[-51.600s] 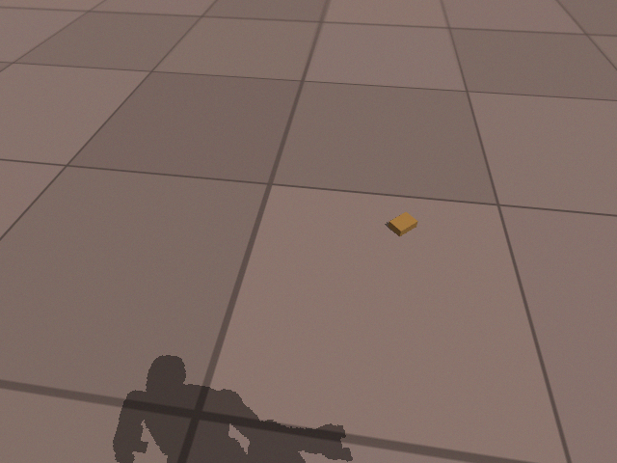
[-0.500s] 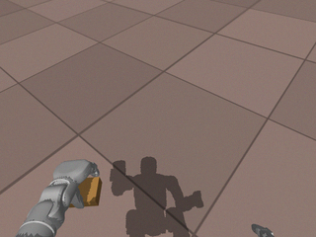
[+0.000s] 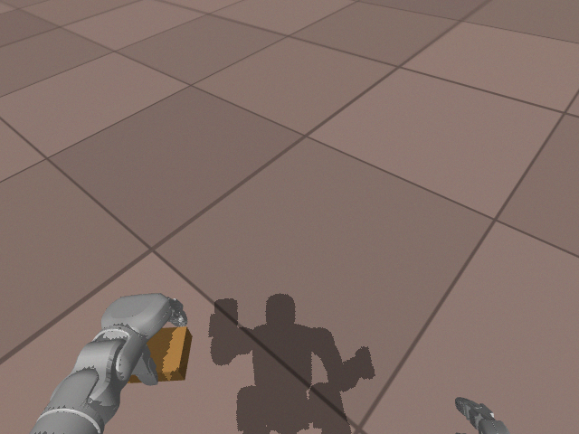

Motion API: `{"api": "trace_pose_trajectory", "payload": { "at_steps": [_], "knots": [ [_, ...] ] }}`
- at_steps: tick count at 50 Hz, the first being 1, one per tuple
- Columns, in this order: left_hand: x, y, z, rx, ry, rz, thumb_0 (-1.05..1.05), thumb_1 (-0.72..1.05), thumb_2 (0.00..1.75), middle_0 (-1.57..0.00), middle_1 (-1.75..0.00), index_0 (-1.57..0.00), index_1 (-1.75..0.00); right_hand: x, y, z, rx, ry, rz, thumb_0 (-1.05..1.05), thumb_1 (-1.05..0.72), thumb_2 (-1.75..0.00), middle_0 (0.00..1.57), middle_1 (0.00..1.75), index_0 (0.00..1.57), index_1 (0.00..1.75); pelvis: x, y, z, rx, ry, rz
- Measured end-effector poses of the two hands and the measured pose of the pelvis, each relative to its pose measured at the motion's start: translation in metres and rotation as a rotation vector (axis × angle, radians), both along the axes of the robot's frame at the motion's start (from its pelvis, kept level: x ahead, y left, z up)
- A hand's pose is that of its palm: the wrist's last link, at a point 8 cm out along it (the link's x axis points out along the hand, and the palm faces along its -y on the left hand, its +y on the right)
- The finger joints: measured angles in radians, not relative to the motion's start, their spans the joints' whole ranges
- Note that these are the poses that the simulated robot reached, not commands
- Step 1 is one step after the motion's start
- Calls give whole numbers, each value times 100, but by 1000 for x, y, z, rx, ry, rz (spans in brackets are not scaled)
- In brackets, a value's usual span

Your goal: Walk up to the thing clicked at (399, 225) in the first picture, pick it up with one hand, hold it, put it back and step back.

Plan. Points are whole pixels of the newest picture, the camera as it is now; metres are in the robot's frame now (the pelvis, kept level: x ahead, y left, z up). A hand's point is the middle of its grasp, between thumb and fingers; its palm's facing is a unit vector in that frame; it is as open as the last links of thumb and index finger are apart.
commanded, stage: hold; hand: left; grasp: from above
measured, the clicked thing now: (154, 354) +0.29 +0.24 -0.09
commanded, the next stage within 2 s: crouch in 0.60 s
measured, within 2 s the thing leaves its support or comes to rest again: neither
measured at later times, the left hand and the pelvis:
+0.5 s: hand (145, 345) +0.29 +0.23 -0.04, palm faces -0.48 -0.04 -0.88, open 9.4 cm; pelvis +0.00 +0.00 +0.00, yaw +0 degrees
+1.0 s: hand (150, 347) +0.30 +0.23 -0.07, palm faces -0.48 -0.04 -0.87, open 9.4 cm; pelvis +0.01 +0.00 +0.00, yaw +0 degrees
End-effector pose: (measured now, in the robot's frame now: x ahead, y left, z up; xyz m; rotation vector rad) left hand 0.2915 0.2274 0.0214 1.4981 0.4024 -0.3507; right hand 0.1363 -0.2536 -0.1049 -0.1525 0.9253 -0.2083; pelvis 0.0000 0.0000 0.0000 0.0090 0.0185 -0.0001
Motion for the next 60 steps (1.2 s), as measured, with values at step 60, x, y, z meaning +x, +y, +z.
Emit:
{"api": "trace_pose_trajectory", "payload": {
  "at_steps": [60],
  "knots": [
    [27, 21, -106, 67, 3, -43, 1, 15, 17, -82, -27, -86, -24, -36, -18, -47, -89, 205, 6, 0, -89, -89, 20, 30, 20, 30, -5, 5, -46, -24, 221, 29]
  ]
}}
